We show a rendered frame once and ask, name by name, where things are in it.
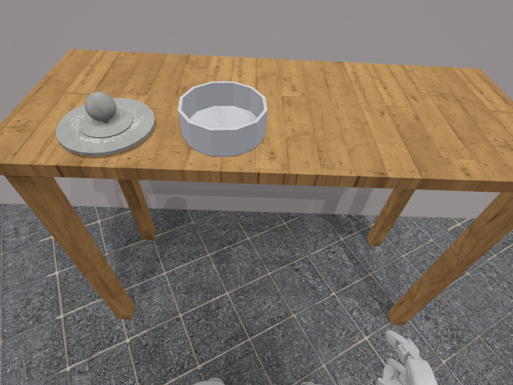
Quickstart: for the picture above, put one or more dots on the lid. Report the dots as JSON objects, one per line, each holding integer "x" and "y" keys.
{"x": 132, "y": 123}

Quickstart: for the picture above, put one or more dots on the table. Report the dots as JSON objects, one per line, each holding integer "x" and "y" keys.
{"x": 336, "y": 124}

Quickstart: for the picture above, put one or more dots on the knob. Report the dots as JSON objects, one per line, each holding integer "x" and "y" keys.
{"x": 100, "y": 106}

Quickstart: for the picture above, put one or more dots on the robot right hand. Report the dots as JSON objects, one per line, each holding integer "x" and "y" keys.
{"x": 417, "y": 370}

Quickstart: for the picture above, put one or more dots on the pot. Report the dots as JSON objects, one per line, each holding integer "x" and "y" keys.
{"x": 223, "y": 118}

